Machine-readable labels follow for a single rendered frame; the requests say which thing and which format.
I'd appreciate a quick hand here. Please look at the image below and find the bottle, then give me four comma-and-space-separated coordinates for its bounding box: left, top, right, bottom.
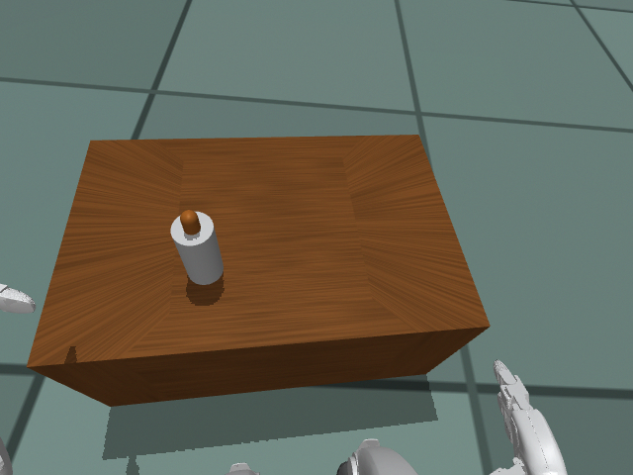
170, 210, 224, 285

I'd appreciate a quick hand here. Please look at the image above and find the right robot hand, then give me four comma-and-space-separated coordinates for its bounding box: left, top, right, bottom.
490, 360, 568, 475

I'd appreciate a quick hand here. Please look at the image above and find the left robot hand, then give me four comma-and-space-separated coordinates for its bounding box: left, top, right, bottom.
0, 284, 36, 314

